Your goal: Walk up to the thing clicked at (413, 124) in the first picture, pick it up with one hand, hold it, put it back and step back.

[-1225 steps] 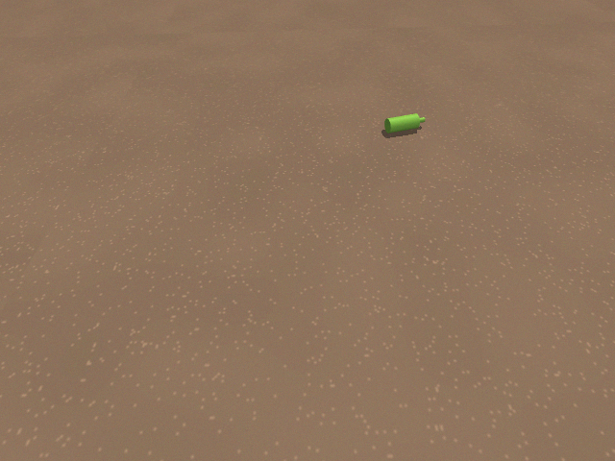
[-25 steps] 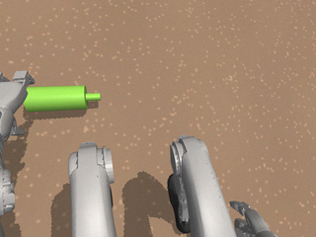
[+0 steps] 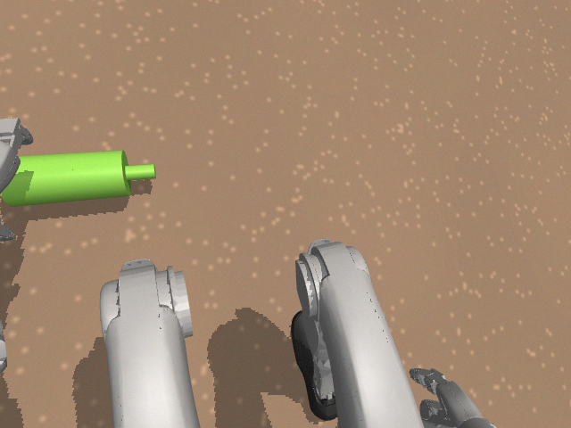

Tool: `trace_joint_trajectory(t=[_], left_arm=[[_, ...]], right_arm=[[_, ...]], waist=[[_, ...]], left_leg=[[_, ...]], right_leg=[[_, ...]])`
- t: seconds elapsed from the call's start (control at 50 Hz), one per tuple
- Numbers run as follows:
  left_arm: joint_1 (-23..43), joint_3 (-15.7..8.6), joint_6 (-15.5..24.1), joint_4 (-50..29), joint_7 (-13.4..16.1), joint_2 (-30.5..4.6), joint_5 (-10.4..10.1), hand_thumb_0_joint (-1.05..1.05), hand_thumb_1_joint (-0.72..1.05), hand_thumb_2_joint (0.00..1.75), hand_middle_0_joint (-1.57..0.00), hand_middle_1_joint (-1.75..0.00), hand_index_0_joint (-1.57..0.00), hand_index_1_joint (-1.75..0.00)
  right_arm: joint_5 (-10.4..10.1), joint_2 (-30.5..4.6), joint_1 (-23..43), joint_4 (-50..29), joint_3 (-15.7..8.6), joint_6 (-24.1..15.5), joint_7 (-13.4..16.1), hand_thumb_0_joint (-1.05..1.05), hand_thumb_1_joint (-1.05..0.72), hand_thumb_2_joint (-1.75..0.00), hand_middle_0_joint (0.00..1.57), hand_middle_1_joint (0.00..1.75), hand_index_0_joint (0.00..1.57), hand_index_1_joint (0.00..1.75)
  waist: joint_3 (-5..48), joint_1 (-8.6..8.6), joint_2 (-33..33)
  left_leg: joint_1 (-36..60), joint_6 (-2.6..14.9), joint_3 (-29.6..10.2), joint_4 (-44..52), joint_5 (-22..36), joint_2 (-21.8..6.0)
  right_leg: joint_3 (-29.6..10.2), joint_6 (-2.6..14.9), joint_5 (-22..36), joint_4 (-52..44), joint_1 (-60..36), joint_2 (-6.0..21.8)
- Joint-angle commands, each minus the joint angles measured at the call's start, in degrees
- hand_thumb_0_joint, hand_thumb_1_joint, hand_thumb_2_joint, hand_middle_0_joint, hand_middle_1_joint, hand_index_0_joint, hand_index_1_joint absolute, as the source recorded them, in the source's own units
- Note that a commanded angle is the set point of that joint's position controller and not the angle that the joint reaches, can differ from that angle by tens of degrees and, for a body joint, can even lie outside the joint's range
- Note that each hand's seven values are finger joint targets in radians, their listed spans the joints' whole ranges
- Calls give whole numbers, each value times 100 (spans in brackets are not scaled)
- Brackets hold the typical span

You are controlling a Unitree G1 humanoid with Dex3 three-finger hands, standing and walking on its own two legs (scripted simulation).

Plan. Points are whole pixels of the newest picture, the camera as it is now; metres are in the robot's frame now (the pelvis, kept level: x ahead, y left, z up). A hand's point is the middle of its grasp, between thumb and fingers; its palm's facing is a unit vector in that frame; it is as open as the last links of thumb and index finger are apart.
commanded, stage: rise first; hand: left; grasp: from above
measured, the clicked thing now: (85, 176) +0.49 +0.29 -0.29
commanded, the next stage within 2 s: approach in 1.38 s
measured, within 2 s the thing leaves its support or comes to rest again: neither
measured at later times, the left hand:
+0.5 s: hand (6, 188) +0.43 +0.36 -0.16, palm faces -0.44 -0.08 -0.90, open 14.2 cm
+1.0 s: hand (0, 181) +0.44 +0.37 -0.17, palm faces -0.43 -0.08 -0.90, open 14.2 cm
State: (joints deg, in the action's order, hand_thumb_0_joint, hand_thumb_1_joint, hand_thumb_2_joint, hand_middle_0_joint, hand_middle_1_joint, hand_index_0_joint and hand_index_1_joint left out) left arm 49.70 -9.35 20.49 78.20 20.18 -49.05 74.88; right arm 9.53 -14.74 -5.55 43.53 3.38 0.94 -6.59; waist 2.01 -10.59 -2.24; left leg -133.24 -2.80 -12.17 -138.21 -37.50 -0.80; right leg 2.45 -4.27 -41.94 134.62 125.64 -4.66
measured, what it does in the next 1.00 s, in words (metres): stands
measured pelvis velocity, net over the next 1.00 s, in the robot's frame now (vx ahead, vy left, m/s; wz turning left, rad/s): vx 0.00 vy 0.01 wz -0.03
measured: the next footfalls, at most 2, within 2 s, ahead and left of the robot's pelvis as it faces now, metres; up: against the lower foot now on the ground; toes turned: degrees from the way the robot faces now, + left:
none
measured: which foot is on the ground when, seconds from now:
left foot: down 0.00-1.00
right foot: down 0.00-1.00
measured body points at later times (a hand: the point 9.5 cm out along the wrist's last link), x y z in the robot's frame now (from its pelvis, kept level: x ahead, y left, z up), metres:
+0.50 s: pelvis +0.00 +0.00 -0.01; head +0.24 +0.09 +0.37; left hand +0.45 +0.36 -0.11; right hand +0.08 -0.27 -0.11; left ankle +0.08 +0.14 -0.29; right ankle +0.09 -0.14 -0.29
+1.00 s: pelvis +0.00 +0.01 -0.01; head +0.23 +0.11 +0.36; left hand +0.46 +0.37 -0.12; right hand +0.07 -0.26 -0.10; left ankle +0.08 +0.14 -0.29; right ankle +0.09 -0.13 -0.29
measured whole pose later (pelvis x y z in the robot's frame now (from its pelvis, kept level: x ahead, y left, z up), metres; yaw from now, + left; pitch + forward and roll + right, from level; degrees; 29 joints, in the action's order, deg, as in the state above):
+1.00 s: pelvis +0.00 +0.01 -0.01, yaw -2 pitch +31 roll -11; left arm 53.0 -9.1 19.2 81.1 20.1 -53.0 74.9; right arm 10.3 -14.9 -6.3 42.4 6.5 0.1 -7.4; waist 0.0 -12.9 -2.7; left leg -134.7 -2.0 -13.4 -140.6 -37.6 -0.5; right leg 3.5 -4.3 -41.9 135.4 125.8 -4.9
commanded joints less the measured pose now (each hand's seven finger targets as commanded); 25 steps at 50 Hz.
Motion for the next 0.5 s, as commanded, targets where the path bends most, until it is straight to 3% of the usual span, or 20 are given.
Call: trace_joint_trajectory(t=[0.0, 0.04, 0.12, 0.16, 0.4, 0.44, 0.48], left_arm=[[1657, -262, -22, -761, 284, -1749, -138, 0, -57, 103, -6, -99, -5, -100], [1553, -197, -60, -608, 283, -1635, -155, 0, -57, 103, -6, -101, -5, -101], [1692, -266, -65, -702, 276, -1828, -148, 0, -57, 102, -6, -100, -5, -101], [1612, -230, -95, -655, 269, -1712, -166, 0, -57, 102, -6, -101, -6, -101], [1747, -279, -57, -586, 302, -1868, -146, 0, -57, 103, -6, -100, -6, -101], [1832, -145, -41, -564, 284, -1767, -143, 0, -58, 103, -6, -101, -6, -101], [1883, -197, -36, -537, 308, -1902, -124, 0, -57, 102, -6, -101, -6, -102]], right_arm=[[-18, -1436, -1018, -98, -402, -18, 62, 0, -91, -90, 20, 30, 20, 30], [-7, -1422, -1023, -76, -376, -34, 53, 0, -91, -90, 20, 30, 20, 30], [-21, -1464, -1041, -104, -368, -32, 49, 0, -91, -90, 20, 30, 20, 30], [-7, -1449, -1074, -93, -361, -45, 31, 0, -91, -90, 20, 30, 20, 30], [28, -1495, -1085, -85, -296, -50, 9, 0, -91, -90, 20, 30, 20, 30], [44, -1493, -1085, -87, -281, -55, 4, 0, -91, -90, 20, 30, 20, 30], [17, -1491, -1084, -76, -261, -48, 8, 0, -91, -90, 20, 30, 20, 30]], waist=[[3754, 23, 1793], [3657, 11, 1789], [3747, 0, 1814], [3738, -23, 1831], [3696, -86, 1834], [3677, -175, 1822], [3641, -137, 1851]], left_leg=[[3197, 407, 868, 1307, 748, -35], [3224, 397, 840, 1334, 730, -22], [3192, 407, 847, 1246, 833, -35], [3312, 398, 810, 1265, 940, -37], [3150, 400, 814, 1165, 879, -31], [3094, 404, 798, 1123, 846, -44], [3013, 404, 810, 1114, 837, -35]], right_leg=[[718, 559, 1255, -1473, -1370, -18], [742, 580, 1216, -1429, -1287, -19], [731, 563, 1355, -1424, -1402, -17], [755, 570, 1426, -1352, -1356, -8], [758, 548, 1417, -1391, -1452, -29], [759, 535, 1430, -1423, -1467, -45], [750, 545, 1418, -1387, -1457, -50]])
